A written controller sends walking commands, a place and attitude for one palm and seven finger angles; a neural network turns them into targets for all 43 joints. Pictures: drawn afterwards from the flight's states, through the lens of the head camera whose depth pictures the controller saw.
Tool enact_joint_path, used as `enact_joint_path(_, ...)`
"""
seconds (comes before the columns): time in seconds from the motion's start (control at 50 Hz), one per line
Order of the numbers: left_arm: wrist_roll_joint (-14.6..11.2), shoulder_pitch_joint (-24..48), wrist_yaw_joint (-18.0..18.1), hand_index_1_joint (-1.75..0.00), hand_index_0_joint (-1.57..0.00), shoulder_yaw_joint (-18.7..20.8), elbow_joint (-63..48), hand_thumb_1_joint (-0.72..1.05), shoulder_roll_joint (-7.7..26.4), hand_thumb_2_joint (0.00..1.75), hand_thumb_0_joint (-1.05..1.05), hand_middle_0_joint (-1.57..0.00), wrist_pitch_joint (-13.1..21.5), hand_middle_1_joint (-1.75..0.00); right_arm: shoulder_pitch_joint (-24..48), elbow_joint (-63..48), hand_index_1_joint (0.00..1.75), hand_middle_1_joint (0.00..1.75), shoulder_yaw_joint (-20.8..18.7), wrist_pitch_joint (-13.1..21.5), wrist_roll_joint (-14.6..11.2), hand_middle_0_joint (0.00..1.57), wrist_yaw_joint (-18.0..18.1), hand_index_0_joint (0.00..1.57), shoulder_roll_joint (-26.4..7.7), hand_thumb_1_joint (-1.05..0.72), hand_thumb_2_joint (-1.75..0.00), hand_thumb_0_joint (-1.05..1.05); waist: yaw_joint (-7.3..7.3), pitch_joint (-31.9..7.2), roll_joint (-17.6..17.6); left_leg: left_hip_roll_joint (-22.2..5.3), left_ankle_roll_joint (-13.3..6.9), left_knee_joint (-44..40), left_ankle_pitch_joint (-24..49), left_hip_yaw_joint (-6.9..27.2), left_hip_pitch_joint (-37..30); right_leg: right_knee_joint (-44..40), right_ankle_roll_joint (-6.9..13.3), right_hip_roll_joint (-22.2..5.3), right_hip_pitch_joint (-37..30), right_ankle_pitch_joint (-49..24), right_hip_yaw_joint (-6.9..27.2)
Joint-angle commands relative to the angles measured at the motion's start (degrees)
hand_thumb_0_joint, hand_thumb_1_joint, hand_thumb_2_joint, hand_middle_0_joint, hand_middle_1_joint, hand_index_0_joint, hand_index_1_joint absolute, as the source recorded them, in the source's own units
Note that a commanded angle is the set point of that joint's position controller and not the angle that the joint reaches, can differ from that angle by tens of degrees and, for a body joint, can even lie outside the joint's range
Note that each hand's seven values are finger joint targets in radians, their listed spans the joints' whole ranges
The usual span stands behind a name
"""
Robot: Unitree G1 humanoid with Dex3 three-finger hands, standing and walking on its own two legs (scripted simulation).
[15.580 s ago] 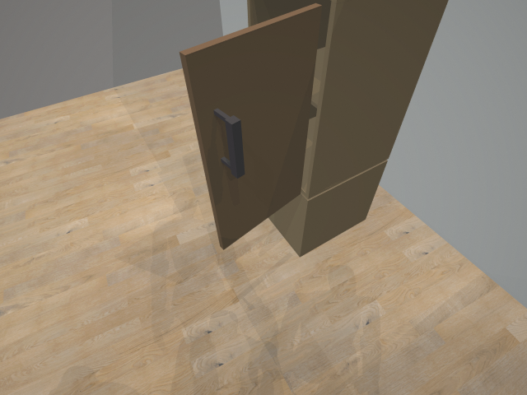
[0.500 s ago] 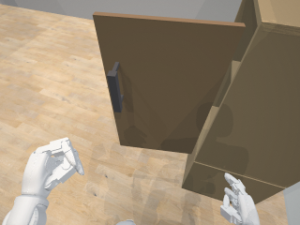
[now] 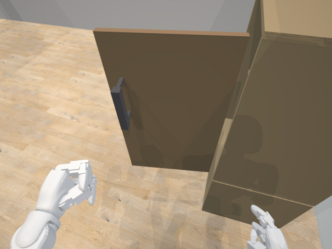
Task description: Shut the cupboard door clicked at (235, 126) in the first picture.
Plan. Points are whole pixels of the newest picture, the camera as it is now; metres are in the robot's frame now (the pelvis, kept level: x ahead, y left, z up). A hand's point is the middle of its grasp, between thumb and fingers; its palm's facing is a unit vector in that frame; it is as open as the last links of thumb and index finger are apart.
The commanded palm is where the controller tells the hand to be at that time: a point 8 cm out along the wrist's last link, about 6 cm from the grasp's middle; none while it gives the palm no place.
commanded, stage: raise the hand and make a fist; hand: left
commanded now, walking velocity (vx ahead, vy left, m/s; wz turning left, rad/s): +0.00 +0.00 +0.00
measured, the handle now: (123, 104) +0.47 +0.15 +0.09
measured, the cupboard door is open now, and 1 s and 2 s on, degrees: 100 100 98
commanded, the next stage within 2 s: bring the fist close to the handle in 0.18 s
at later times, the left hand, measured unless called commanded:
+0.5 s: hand (93, 171) +0.25 +0.17 +0.10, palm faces -0.02 -1.00 -0.04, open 3.1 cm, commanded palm +0.23 +0.22 +0.10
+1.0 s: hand (122, 151) +0.31 +0.12 +0.09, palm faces -0.10 -0.99 -0.03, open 3.1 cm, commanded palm +0.30 +0.19 +0.10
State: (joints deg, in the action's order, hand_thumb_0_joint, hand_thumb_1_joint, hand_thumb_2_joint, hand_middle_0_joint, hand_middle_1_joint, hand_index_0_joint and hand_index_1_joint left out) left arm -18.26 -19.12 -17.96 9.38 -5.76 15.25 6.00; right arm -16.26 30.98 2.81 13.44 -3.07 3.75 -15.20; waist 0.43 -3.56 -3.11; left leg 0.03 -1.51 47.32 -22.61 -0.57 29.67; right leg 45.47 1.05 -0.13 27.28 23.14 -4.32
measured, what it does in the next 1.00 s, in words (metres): stands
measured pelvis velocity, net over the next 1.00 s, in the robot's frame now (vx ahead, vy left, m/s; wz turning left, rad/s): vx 0.01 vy -0.01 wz -0.01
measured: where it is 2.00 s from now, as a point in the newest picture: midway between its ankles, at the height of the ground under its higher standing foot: outside the picture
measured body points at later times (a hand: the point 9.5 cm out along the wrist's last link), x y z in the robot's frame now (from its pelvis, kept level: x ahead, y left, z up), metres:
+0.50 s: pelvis +0.00 -0.01 +0.00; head +0.02 -0.03 +0.45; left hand +0.25 +0.22 +0.11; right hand +0.18 -0.24 -0.08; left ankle +0.02 +0.10 -0.70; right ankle +0.00 -0.11 -0.70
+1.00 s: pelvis +0.01 -0.01 +0.00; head +0.04 -0.03 +0.45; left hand +0.31 +0.18 +0.09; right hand +0.17 -0.25 -0.09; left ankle +0.02 +0.10 -0.70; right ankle +0.00 -0.11 -0.70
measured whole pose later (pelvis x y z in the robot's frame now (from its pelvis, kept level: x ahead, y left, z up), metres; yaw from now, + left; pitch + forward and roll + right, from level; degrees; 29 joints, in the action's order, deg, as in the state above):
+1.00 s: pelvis +0.01 -0.01 +0.00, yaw +0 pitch +6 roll +0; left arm -12.7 -0.8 -9.5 3.4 5.9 11.1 7.8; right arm -14.4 33.8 1.8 11.4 -2.6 2.7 -14.9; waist -0.5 -3.0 -2.9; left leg 0.3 -1.0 44.7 -22.3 -1.2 28.0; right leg 44.7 1.5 -0.3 26.7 23.6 -3.5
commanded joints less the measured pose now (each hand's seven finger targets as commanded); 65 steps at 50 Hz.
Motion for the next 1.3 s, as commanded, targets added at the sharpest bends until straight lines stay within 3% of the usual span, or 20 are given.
enact_joint_path(0.0, -1.6, 8.6, 3.2, -1.50, -1.30, 10.9, -18.5, 0.90, 12.2, 0.90, 0.00, -1.30, 9.2, -1.50, 5.5, -9.4, 0.30, 0.30, -3.1, 4.7, 0.8, 0.20, 0.4, 0.20, -5.9, -0.90, -0.90, 0.00, 1.80, -11.1, 2.7, 0.5, 0.2, -6.9, 12.0, 2.5, -4.0, -6.8, 0.1, 0.4, -6.1, -11.5, 3.3)
enact_joint_path(0.08, -0.5, 7.2, 4.2, -1.50, -1.30, 6.2, -14.5, 0.90, 7.3, 0.90, 0.00, -1.30, 11.8, -1.50, 5.2, -7.9, 0.30, 0.30, -2.9, 5.3, 0.5, 0.20, -0.2, 0.20, -5.8, -0.90, -0.90, 0.00, 0.32, -6.8, -1.7, 0.4, 0.3, -7.2, 9.0, 2.2, -3.9, -6.8, 0.3, 0.6, -2.1, -8.9, 2.5)
enact_joint_path(0.16, 0.4, 3.9, 1.2, -1.50, -1.30, 2.5, -9.2, 0.90, 6.1, 0.90, 0.00, -1.30, 7.9, -1.50, 4.6, -8.1, 0.30, 0.30, -3.3, 5.2, -0.1, 0.20, -0.1, 0.20, -6.6, -0.90, -0.90, 0.00, -0.43, -4.4, 1.9, 0.5, -0.1, -7.1, 6.4, 2.1, -1.9, -9.3, -0.3, -0.2, -1.7, -5.6, 4.1)
enact_joint_path(0.24, -0.7, 4.9, 0.1, -1.50, -1.30, 5.7, -11.8, 0.90, 8.9, 0.90, 0.00, -1.30, 5.9, -1.50, 5.5, -9.3, 0.30, 0.30, -3.6, 5.0, -0.1, 0.20, 0.5, 0.20, -6.7, -0.90, -0.90, 0.00, 0.40, -7.5, 5.0, 0.8, -0.3, -6.0, 8.0, 1.7, -1.8, -10.5, -1.1, -1.2, -4.6, -6.0, 6.7)
enact_joint_path(0.32, -0.9, 14.2, 3.3, -1.50, -1.30, 7.6, -15.8, 0.90, 9.9, 0.90, 0.00, -1.30, 9.2, -1.50, 5.8, -8.2, 0.30, 0.30, -3.1, 5.3, 0.4, 0.20, 0.9, 0.20, -6.1, -0.90, -0.90, 0.00, -0.20, -7.9, 1.9, 0.5, -0.2, -6.5, 8.8, 2.1, -3.7, -9.0, -0.6, -0.2, -3.6, -7.3, 4.8)
enact_joint_path(0.4, 0.4, 18.7, 4.7, -1.50, -1.30, 4.5, -10.7, 0.90, 7.5, 0.90, 0.00, -1.30, 10.9, -1.50, 5.1, -6.1, 0.30, 0.30, -3.0, 5.6, 0.6, 0.20, 0.6, 0.20, -6.4, -0.90, -0.90, 0.00, -1.59, -6.8, 2.5, 0.2, -0.3, -6.7, 7.4, 2.7, -4.3, -8.1, -0.5, 0.4, -1.1, -6.5, 3.5)
enact_joint_path(0.5, 2.3, 16.2, 2.2, -1.50, -1.30, -0.4, -4.0, 0.90, 5.0, 0.90, 0.00, -1.30, 5.8, -1.50, 4.1, -6.6, 0.30, 0.30, -3.1, 4.8, 0.0, 0.20, 0.3, 0.20, -6.8, -0.90, -0.90, 0.00, -1.01, -8.8, 1.6, 0.5, -0.4, -7.4, 10.4, 2.2, -4.9, -8.0, -0.4, -0.2, -3.4, -11.8, 3.3)
enact_joint_path(0.6, 2.0, 21.3, 5.2, -1.50, -1.30, 5.2, -5.6, 0.90, 9.0, 0.90, 0.00, -1.30, 4.6, -1.50, 5.1, -7.2, 0.30, 0.30, -3.0, 3.7, 0.6, 0.20, 0.4, 0.20, -6.6, -0.90, -0.90, 0.00, 0.27, -11.0, 5.2, 0.4, -0.3, -7.9, 13.2, 1.8, -5.3, -8.0, -0.7, -0.3, -6.3, -15.1, 3.5)
enact_joint_path(0.68, 2.2, 24.0, 8.2, -1.50, -1.30, 4.6, -7.2, 0.90, 6.1, 0.90, 0.00, -1.30, 8.0, -1.50, 5.3, -6.9, 0.30, 0.30, -3.0, 3.4, 0.9, 0.20, -0.5, 0.20, -5.4, -0.90, -0.90, 0.00, 0.59, -13.8, 2.8, 0.5, 0.1, -8.1, 17.4, 1.1, -7.7, -6.1, -0.4, 0.0, -7.5, -20.4, 2.5)
enact_joint_path(0.7, 2.6, 23.5, 8.6, -1.50, -1.30, 5.5, -6.8, 0.90, 7.5, 0.90, 0.00, -1.30, 8.5, -1.50, 5.1, -6.6, 0.30, 0.30, -3.2, 3.3, 0.9, 0.20, -0.6, 0.20, -5.7, -0.90, -0.90, 0.00, 0.60, -13.9, 3.2, 0.2, 0.1, -7.8, 18.2, 1.2, -7.7, -5.9, -0.3, 0.0, -7.7, -21.1, 2.6)
enact_joint_path(0.72, 3.1, 23.6, 8.4, -1.50, -1.30, 2.8, -6.0, 0.90, 4.9, 0.90, 0.00, -1.30, 8.8, -1.50, 5.1, -6.4, 0.30, 0.30, -3.1, 3.2, 1.0, 0.20, -0.9, 0.20, -5.4, -0.90, -0.90, 0.00, 0.11, -13.6, 2.9, 0.3, 0.0, -7.8, 18.8, 0.9, -8.0, -5.8, -0.4, 0.0, -7.1, -22.1, 2.4)
enact_joint_path(0.78, 4.5, 24.6, 7.5, -1.50, -1.30, -0.5, -2.7, 0.90, 3.2, 0.90, 0.00, -1.30, 8.1, -1.50, 4.4, -5.8, 0.30, 0.30, -3.5, 2.6, 0.6, 0.20, -1.3, 0.20, -5.9, -0.90, -0.90, 0.00, -0.92, -11.3, 0.3, 0.1, 0.2, -7.9, 17.1, 0.8, -8.2, -6.3, -0.3, 0.1, -4.2, -20.0, 2.2)
enact_joint_path(0.8, 4.6, 24.7, 7.2, -1.50, -1.30, -1.4, -1.2, 0.90, 2.8, 0.90, 0.00, -1.30, 7.4, -1.50, 4.1, -5.8, 0.30, 0.30, -3.5, 2.4, 0.6, 0.20, -1.3, 0.20, -6.1, -0.90, -0.90, 0.00, -1.28, -10.2, 2.6, 0.1, 0.0, -7.9, 16.5, 1.1, -7.4, -6.6, -0.3, 0.1, -4.3, -19.3, 2.2)
enact_joint_path(0.86, 4.9, 28.5, 6.5, -1.50, -1.30, -4.0, -1.2, 0.90, 1.3, 0.90, 0.00, -1.30, 5.8, -1.50, 4.1, -6.0, 0.30, 0.30, -3.7, 1.8, 0.2, 0.20, -1.0, 0.20, -6.4, -0.90, -0.90, 0.00, -1.83, -10.4, 2.0, 0.1, 0.0, -8.3, 14.9, 1.3, -8.1, -7.3, -0.4, 0.0, -3.7, -17.7, 2.2)
enact_joint_path(0.98, 5.4, 37.7, 11.1, -1.50, -1.30, 0.8, -1.4, 0.90, 4.5, 0.90, 0.00, -1.30, 7.4, -1.50, 5.0, -5.2, 0.30, 0.30, -3.4, 0.7, 0.9, 0.20, -0.7, 0.20, -5.7, -0.90, -0.90, 0.00, -1.07, -14.1, 4.2, 0.2, 0.0, -8.7, 16.1, 1.2, -9.4, -6.8, -0.3, 0.1, -5.6, -18.7, 2.4)
enact_joint_path(1.0, 5.7, 38.0, 12.0, -1.50, -1.30, 2.7, -0.1, 0.90, 6.7, 0.90, 0.00, -1.30, 7.8, -1.50, 4.7, -4.7, 0.30, 0.30, -3.5, 0.4, 1.1, 0.20, -0.8, 0.20, -5.9, -0.90, -0.90, 0.00, -0.81, -14.3, 5.3, 0.0, 0.0, -8.5, 16.7, 1.2, -9.0, -6.7, -0.2, 0.1, -6.4, -19.2, 2.6)
enact_joint_path(1.02, 6.0, 38.9, 12.3, -1.50, -1.30, 1.0, 0.6, 0.90, 4.4, 0.90, 0.00, -1.30, 8.2, -1.50, 5.2, -4.7, 0.30, 0.30, -3.4, 0.2, 1.0, 0.20, -1.0, 0.20, -5.4, -0.90, -0.90, 0.00, -0.79, -14.7, 3.4, 0.1, 0.1, -8.8, 16.5, 0.9, -9.4, -6.5, -0.2, 0.0, -6.3, -19.1, 2.6)
enact_joint_path(1.16, 7.1, 45.2, 11.0, -1.50, -1.30, -2.7, 11.9, 0.90, 1.7, 0.90, 0.00, -1.30, 6.9, -1.50, 4.0, -3.3, 0.30, 0.30, -3.6, -1.6, 0.4, 0.20, -1.6, 0.20, -5.9, -0.90, -0.90, 0.00, -2.11, -13.1, 1.6, 0.2, 0.3, -8.7, 15.6, 0.6, -9.6, -7.6, 0.0, 0.1, -4.5, -19.5, 2.8)
enact_joint_path(1.22, 6.5, 48.5, 10.5, -1.50, -1.30, -3.6, 15.3, 0.90, 0.8, 0.90, 0.00, -1.30, 6.2, -1.50, 3.3, -3.3, 0.30, 0.30, -3.8, -2.2, 0.4, 0.20, -1.5, 0.20, -6.2, -0.90, -0.90, 0.00, -2.66, -13.1, 5.1, 0.3, 0.1, -8.6, 14.9, 0.7, -8.7, -8.2, -0.4, 0.0, -4.6, -19.4, 3.0)
enact_joint_path(1.28, 6.6, 52.8, 11.6, -1.50, -1.30, -1.1, 16.8, 0.90, 2.7, 0.90, 0.00, -1.30, 7.3, -1.50, 3.1, -2.9, 0.30, 0.30, -3.9, -2.8, 0.5, 0.20, -1.4, 0.20, -6.3, -0.90, -0.90, 0.00, -2.17, -13.8, 5.1, 0.4, 0.2, -8.8, 14.4, 0.6, -8.8, -8.3, -0.3, 0.0, -4.7, -18.8, 3.2)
